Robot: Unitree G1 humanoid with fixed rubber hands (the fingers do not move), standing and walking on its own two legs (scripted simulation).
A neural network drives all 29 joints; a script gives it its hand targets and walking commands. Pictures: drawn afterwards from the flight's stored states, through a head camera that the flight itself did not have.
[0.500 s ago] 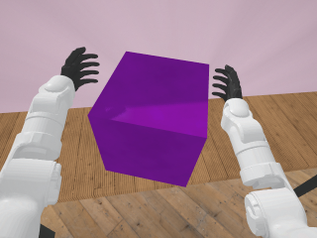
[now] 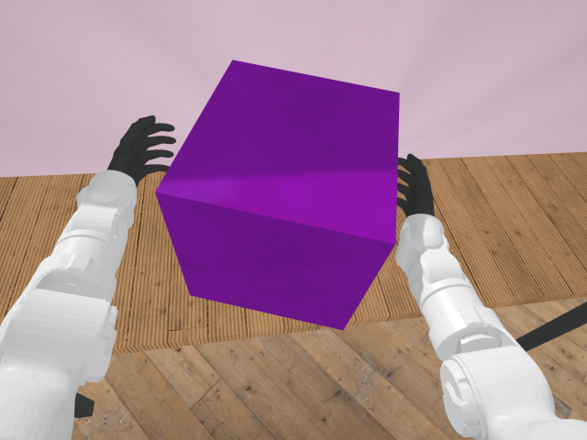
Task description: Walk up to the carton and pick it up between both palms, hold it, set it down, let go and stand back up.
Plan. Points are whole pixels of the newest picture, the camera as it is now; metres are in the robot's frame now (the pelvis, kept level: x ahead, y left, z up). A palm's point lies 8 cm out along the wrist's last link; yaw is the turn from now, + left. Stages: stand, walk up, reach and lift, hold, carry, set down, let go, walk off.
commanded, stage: reach and lift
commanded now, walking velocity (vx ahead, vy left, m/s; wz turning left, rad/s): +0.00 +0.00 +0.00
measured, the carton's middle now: (289, 199) +0.46 -0.05 +0.02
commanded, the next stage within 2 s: none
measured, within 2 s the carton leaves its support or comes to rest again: neither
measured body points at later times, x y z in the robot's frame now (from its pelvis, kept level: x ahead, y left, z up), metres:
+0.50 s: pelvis -0.01 +0.01 -0.01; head +0.06 +0.05 +0.43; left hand +0.48 +0.16 +0.07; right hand +0.39 -0.22 +0.08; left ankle +0.03 +0.12 -0.73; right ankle +0.00 -0.15 -0.73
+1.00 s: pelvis +0.00 +0.01 -0.01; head +0.06 +0.05 +0.43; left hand +0.48 +0.15 +0.07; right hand +0.39 -0.21 +0.07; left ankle +0.03 +0.12 -0.73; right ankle +0.00 -0.15 -0.73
